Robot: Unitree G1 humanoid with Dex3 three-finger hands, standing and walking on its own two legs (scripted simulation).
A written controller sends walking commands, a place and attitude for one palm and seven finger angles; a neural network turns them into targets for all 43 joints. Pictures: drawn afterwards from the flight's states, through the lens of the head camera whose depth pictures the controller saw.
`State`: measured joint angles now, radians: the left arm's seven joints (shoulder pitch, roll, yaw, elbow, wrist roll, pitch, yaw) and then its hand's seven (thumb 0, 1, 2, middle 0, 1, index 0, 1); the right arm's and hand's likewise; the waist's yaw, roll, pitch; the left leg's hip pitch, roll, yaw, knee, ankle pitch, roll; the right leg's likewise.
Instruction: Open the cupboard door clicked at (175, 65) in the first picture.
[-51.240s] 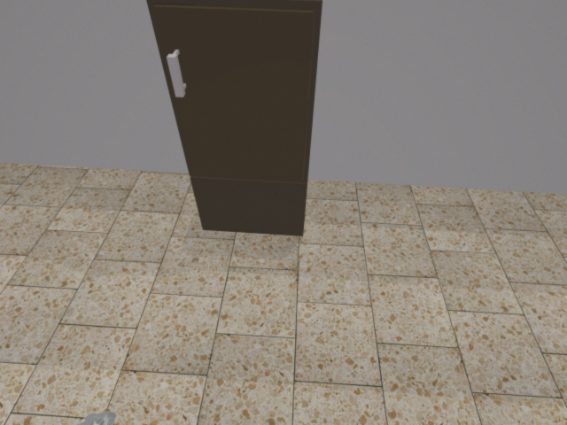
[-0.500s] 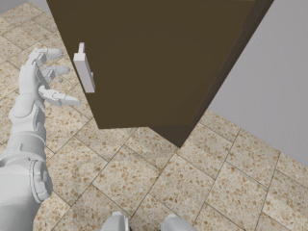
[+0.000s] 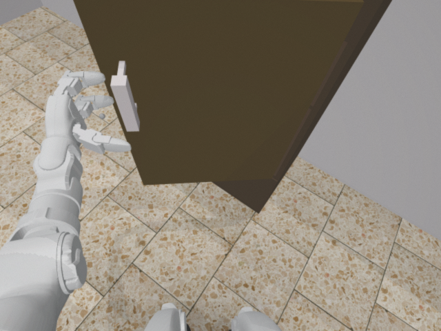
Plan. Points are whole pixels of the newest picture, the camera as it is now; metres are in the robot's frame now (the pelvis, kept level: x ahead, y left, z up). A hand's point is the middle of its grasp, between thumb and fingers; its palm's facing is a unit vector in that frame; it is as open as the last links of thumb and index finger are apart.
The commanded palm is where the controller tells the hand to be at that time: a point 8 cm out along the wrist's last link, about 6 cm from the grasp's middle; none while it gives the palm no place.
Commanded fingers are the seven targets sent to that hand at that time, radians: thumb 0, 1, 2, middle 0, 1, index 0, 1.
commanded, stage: slide the fingers in behind the handle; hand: left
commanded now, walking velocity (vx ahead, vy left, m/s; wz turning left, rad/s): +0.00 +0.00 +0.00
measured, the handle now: (127, 97) +0.53 +0.15 +0.08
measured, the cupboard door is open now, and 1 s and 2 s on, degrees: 41 40 40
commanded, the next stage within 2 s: close the thumb around the handle in 1.28 s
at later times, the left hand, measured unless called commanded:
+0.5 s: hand (108, 118) +0.48 +0.18 +0.07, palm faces +0.11 -0.99 +0.00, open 14.4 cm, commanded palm +0.45 +0.19 +0.08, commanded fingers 0.00 -0.50 0.30 -0.30 -1.20 -0.30 -1.20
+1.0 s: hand (130, 120) +0.47 +0.14 +0.07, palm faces +0.06 -1.00 -0.01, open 14.0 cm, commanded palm +0.45 +0.18 +0.08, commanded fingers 0.00 -0.50 0.30 -0.30 -1.20 -0.30 -1.20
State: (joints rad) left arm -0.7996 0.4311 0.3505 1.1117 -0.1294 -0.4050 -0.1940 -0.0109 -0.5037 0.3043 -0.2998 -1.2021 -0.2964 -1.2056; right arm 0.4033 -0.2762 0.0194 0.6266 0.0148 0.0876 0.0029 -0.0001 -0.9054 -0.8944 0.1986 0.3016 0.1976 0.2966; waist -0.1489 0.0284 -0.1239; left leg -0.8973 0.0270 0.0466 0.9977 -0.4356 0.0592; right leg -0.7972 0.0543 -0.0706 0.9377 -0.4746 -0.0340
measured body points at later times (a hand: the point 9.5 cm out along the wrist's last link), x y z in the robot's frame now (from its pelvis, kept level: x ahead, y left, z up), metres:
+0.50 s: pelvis +0.00 -0.01 +0.00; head +0.10 +0.00 +0.43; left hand +0.47 +0.23 +0.08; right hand +0.02 -0.28 -0.12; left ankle +0.02 +0.08 -0.68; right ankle -0.02 -0.10 -0.68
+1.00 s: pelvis +0.00 -0.02 +0.00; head +0.09 -0.02 +0.44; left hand +0.46 +0.19 +0.08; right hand +0.02 -0.28 -0.12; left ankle +0.02 +0.08 -0.68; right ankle -0.02 -0.10 -0.68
